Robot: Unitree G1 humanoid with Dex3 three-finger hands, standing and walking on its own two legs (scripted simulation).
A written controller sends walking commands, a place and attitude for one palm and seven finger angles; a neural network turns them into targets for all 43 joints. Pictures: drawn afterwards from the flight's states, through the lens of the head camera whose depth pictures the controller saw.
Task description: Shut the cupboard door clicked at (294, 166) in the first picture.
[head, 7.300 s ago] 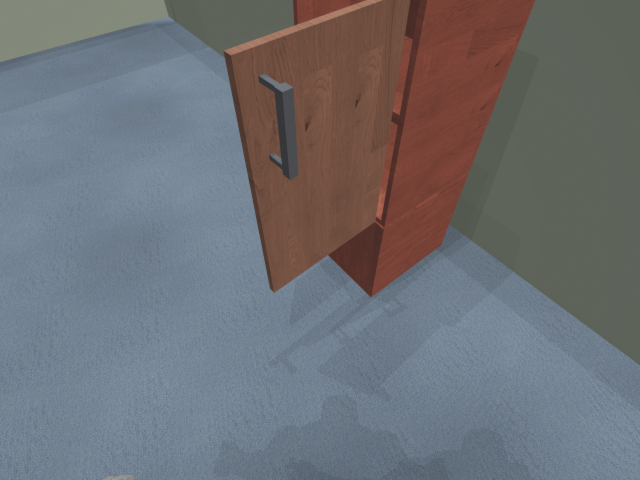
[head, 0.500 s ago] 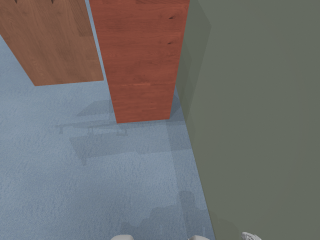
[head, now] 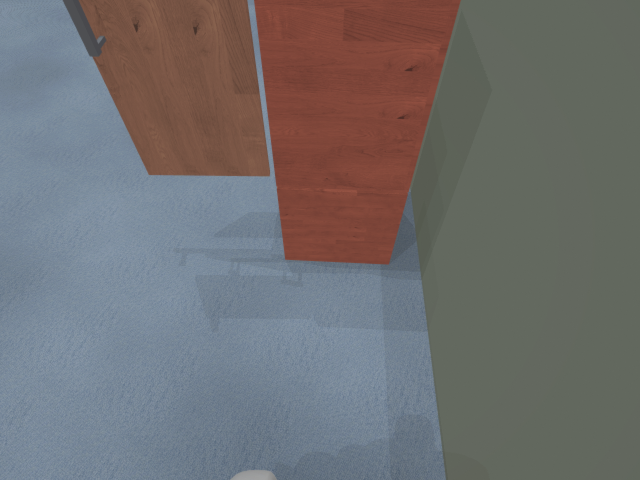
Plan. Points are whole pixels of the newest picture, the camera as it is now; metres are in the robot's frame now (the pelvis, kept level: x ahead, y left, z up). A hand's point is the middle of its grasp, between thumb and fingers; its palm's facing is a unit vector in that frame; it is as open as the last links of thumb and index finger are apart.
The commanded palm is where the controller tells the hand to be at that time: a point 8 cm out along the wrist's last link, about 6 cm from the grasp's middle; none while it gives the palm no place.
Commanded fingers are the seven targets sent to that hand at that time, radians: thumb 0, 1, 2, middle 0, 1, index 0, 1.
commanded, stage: take the last steps up to it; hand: left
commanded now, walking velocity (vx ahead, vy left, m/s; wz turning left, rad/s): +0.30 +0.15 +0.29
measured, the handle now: (81, 9) +0.88 +0.53 +0.13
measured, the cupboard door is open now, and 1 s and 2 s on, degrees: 92 92 92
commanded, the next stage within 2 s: come to a stop and stand still in 1.16 s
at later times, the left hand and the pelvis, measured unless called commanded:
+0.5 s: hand (180, 429) +0.20 +0.22 -0.16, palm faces +0.13 -0.97 -0.23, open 7.4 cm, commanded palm none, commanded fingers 0.00 0.90 0.90 -0.20 -0.30 -0.20 -0.30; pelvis +0.11 +0.02 -0.01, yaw +7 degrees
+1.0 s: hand (119, 398) +0.24 +0.34 -0.18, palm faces +0.23 -0.95 -0.20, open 7.4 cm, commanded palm none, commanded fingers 0.00 0.90 0.90 -0.20 -0.30 -0.20 -0.30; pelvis +0.27 +0.14 +0.00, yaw +9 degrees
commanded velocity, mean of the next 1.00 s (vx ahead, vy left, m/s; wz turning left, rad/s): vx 0.30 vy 0.15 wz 0.10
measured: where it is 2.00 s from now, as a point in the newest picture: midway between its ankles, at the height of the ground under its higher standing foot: (262, 396)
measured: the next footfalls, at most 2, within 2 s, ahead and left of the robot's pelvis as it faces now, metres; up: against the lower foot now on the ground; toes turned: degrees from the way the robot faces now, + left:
left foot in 0.08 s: +0.05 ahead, +0.12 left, +0.00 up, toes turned +6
right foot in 0.46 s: +0.21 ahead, -0.09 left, +0.00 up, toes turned -2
